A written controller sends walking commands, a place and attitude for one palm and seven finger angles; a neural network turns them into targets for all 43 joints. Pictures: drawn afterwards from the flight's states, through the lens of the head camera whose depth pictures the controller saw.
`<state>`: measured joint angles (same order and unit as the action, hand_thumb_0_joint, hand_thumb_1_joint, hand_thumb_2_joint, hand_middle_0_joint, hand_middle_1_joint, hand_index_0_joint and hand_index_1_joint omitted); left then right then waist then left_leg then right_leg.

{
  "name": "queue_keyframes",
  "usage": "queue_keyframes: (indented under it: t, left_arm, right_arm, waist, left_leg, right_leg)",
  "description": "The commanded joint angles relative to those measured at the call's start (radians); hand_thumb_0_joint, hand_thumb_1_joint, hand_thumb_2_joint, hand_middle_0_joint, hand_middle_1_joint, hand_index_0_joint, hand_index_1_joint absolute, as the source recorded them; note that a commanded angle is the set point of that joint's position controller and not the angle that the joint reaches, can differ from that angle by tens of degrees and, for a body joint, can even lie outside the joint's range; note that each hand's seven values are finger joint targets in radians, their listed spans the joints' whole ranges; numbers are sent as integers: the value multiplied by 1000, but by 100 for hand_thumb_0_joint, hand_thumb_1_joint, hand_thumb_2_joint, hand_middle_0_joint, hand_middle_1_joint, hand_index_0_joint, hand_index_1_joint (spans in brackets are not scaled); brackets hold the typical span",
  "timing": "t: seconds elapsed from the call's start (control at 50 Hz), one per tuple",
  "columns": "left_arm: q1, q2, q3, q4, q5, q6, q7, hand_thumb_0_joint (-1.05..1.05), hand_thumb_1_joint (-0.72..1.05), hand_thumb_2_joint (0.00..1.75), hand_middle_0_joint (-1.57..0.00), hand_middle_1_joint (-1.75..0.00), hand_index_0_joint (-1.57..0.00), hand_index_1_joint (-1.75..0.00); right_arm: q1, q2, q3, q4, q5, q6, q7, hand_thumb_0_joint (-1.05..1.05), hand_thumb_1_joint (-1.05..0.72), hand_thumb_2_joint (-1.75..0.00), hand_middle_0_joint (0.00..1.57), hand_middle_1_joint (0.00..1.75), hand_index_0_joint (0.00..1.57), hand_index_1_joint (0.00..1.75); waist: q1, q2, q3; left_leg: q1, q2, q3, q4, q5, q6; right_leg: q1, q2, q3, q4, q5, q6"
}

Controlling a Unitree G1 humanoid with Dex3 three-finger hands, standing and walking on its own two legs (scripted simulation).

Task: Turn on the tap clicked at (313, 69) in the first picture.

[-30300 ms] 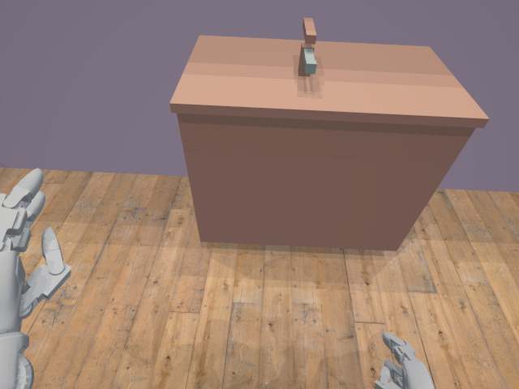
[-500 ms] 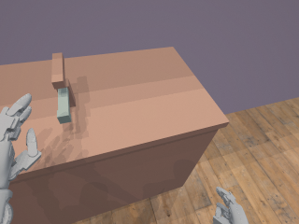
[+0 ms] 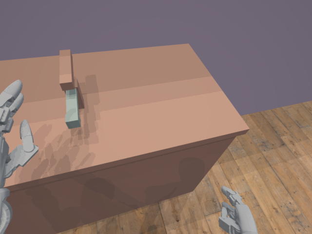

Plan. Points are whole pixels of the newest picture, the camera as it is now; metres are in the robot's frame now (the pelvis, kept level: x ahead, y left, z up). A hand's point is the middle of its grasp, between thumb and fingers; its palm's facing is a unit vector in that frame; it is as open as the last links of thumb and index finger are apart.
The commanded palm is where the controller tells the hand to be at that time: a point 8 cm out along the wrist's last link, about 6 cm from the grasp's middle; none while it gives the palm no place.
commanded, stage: look again from close up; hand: left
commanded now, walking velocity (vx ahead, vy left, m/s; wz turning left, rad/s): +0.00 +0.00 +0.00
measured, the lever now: (73, 120) +0.34 +0.24 +0.09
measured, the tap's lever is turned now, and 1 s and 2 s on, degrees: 0 0 0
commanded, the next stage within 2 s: shuffle to correct the standing spot in 0.30 s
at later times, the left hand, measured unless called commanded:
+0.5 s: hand (43, 154) +0.21 +0.23 +0.16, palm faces +0.38 -0.85 -0.36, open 7.4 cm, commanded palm +0.16 +0.26 +0.17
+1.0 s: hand (85, 153) +0.23 +0.16 +0.16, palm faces +0.33 -0.85 -0.41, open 7.4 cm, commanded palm +0.17 +0.20 +0.17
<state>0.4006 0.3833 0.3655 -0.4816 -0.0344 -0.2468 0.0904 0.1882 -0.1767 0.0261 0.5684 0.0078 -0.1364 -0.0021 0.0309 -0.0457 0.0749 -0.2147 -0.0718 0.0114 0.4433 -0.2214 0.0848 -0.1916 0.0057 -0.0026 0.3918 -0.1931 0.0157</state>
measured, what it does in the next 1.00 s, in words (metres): shifts its weight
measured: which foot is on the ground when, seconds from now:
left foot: down 0.00-1.00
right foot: down 0.00-1.00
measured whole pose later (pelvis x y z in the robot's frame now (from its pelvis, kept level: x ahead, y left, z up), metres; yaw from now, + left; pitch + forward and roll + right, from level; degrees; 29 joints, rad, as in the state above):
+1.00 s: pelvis +0.00 -0.08 +0.00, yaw -1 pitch +1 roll -1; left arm 0.46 0.39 0.37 -0.50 -0.08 -0.17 0.08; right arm 0.19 -0.20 -0.02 0.56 0.02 -0.08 -0.02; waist 0.01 0.00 0.06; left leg -0.25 0.03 -0.02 0.50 -0.26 -0.02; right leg -0.23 0.11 -0.03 0.43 -0.21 -0.10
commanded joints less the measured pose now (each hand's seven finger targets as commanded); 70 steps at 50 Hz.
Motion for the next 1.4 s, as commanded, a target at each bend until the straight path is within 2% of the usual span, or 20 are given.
queue_keyframes:
  t: [0.0, 0.08, 0.1, 0.18, 0.2, 0.28, 0.3, 0.36, 0.56, 0.68, 0.7, 0.78, 0.8, 0.88, 1.06, 1.18, 1.24, 1.28, 1.36, 1.38]
  left_arm:
    - [-19, 128, 78, -195, -9, -52, 13, 0, 90, 90, -20, -30, -20, -30]
    - [-20, 149, 105, -172, -7, -40, 19, 0, 90, 90, -20, -30, -20, -30]
    - [-19, 123, 79, -151, -12, -39, 16, 0, 90, 90, -20, -30, -20, -30]
    - [-56, 168, 106, -215, -7, -41, 22, 0, 90, 90, -20, -30, -20, -30]
    - [-51, 138, 79, -194, -13, -40, 19, 0, 90, 90, -20, -30, -20, -30]
    - [-48, 162, 97, -219, -11, -38, 26, 0, 90, 90, -20, -30, -20, -30]
    - [-37, 133, 72, -190, -15, -37, 24, 0, 90, 90, -20, -30, -20, -30]
    - [-53, 139, 74, -194, -12, -38, 25, 0, 90, 90, -20, -30, -20, -30]
    - [-107, 138, 67, -182, -19, -24, 19, 0, 90, 90, -20, -30, -20, -30]
    - [-61, 166, 99, -227, -26, -9, 17, 0, 90, 90, -20, -30, -20, -30]
    - [-47, 141, 80, -213, -31, -6, 13, 0, 90, 90, -20, -30, -20, -30]
    - [-11, 182, 126, -238, -38, 5, 13, 0, 90, 90, -20, -30, -20, -30]
    - [-5, 160, 108, -226, -44, 8, 9, 0, 90, 90, -20, -30, -20, -30]
    - [18, 180, 134, -229, -52, 19, 9, 0, 90, 90, -20, -30, -20, -30]
    - [-2, 176, 121, -232, -66, 34, 19, 0, 90, 90, -20, -30, -20, -30]
    - [48, 184, 137, -245, -48, 12, 57, 0, 90, 90, -20, -30, -20, -30]
    - [63, 167, 124, -213, -44, 8, 62, 0, 90, 90, -20, -30, -20, -30]
    - [60, 172, 125, -197, -38, 13, 62, 0, 90, 90, -20, -30, -20, -30]
    - [37, 141, 93, -163, -37, 23, 58, 0, 90, 90, -20, -30, -20, -30]
    - [31, 152, 96, -173, -35, 26, 57, 0, 90, 90, -20, -30, -20, -30]
  right_arm:
    - [-63, -151, -60, -147, 2, -38, -11, 0, -90, -90, 20, 30, 20, 30]
    - [-74, -152, -63, -147, 10, -27, -17, 0, -90, -90, 20, 30, 20, 30]
    - [-70, -154, -62, -146, 7, -21, -18, 0, -90, -90, 20, 30, 20, 30]
    - [-96, -150, -60, -153, 12, -24, -25, 0, -90, -90, 20, 30, 20, 30]
    - [-89, -150, -57, -150, 7, -21, -26, 0, -90, -90, 20, 30, 20, 30]
    - [-100, -148, -58, -150, 11, -28, -29, 0, -90, -90, 20, 30, 20, 30]
    - [-89, -147, -56, -147, 6, -24, -29, 0, -90, -90, 20, 30, 20, 30]
    - [-85, -152, -62, -149, 8, -28, -29, 0, -90, -90, 20, 30, 20, 30]
    - [-84, -147, -69, -158, 12, -11, -28, 0, -90, -90, 20, 30, 20, 30]
    - [-93, -140, -72, -169, 17, -6, -17, 0, -90, -90, 20, 30, 20, 30]
    - [-81, -142, -72, -168, 11, -1, -16, 0, -90, -90, 20, 30, 20, 30]
    - [-83, -142, -79, -174, 15, 2, -17, 0, -90, -90, 20, 30, 20, 30]
    - [-74, -144, -79, -172, 9, 6, -18, 0, -90, -90, 20, 30, 20, 30]
    - [-74, -147, -88, -171, 13, 7, -24, 0, -90, -90, 20, 30, 20, 30]
    - [-61, -146, -96, -164, 13, 15, -32, 0, -90, -90, 20, 30, 20, 30]
    - [-114, -142, -70, -148, 20, 21, -32, 0, -90, -90, 20, 30, 20, 30]
    - [-105, -141, -65, -149, 17, 25, -34, 0, -90, -90, 20, 30, 20, 30]
    - [-115, -145, -66, -143, 18, 30, -36, 0, -90, -90, 20, 30, 20, 30]
    - [-96, -147, -70, -147, 19, 35, -38, 0, -90, -90, 20, 30, 20, 30]
    - [-105, -149, -68, -140, 19, 35, -39, 0, -90, -90, 20, 30, 20, 30]
  waist:
    - [-4, 140, -217]
    - [-5, 86, -196]
    - [-7, 80, -189]
    - [-4, 107, -197]
    - [-5, 96, -197]
    - [-3, 119, -189]
    - [-4, 104, -188]
    - [-5, 118, -162]
    - [-6, 135, -142]
    - [-6, 139, -188]
    - [-9, 131, -193]
    - [-9, 117, -212]
    - [-12, 112, -213]
    - [-15, 85, -217]
    - [-27, -4, -180]
    - [-10, 93, -182]
    - [-6, 58, -177]
    - [-4, 46, -165]
    - [-8, -4, -168]
    - [-6, 15, -167]
  left_leg:
    - [57, 156, -114, -89, 355, -122]
    - [12, 141, -106, -92, 252, -115]
    - [5, 139, -103, -95, 231, -111]
    - [13, 133, -105, -96, 221, -101]
    - [9, 131, -102, -95, 215, -95]
    - [7, 124, -99, -93, 159, -82]
    - [-6, 123, -99, -98, 137, -78]
    - [-22, 126, -106, -110, 85, -75]
    - [-14, 190, -150, -178, 55, -88]
    - [27, 185, -112, -111, 157, -80]
    - [18, 186, -113, -106, 166, -78]
    - [35, 191, -98, -53, 220, -71]
    - [21, 190, -97, -46, 210, -68]
    - [31, 183, -77, 7, 189, -61]
    - [-6, 117, -6, 147, 2, -60]
    - [-45, 102, -29, 107, 66, -53]
    - [-40, 108, -34, 76, 102, -47]
    - [-17, 112, -35, 69, 122, -45]
    - [12, 116, -44, 52, 106, -41]
    - [37, 121, -46, 39, 121, -40]
  right_leg:
    - [95, -20, -9, 10, 131, -26]
    - [126, -30, 7, -15, 177, -30]
    - [121, -33, 6, -19, 172, -30]
    - [134, -34, 13, -16, 186, -30]
    - [134, -39, 11, -24, 186, -29]
    - [132, -47, 33, -36, 185, -34]
    - [136, -48, 28, -43, 168, -32]
    - [128, -50, 42, -48, 140, -35]
    - [91, -6, 16, -16, 59, -20]
    - [83, -8, 15, -24, 109, -22]
    - [88, -8, 11, -21, 112, -22]
    - [80, -19, 24, -19, 164, -28]
    - [83, -22, 24, -18, 163, -29]
    - [59, -44, 62, -24, 204, -45]
    - [-16, -132, 167, -92, 113, -60]
    - [97, -169, 209, -106, 275, 21]
    - [124, -145, 167, -92, 323, 57]
    - [106, -146, 161, -95, 345, 58]
    - [82, -134, 148, -103, 237, 50]
    - [62, -131, 138, -103, 223, 39]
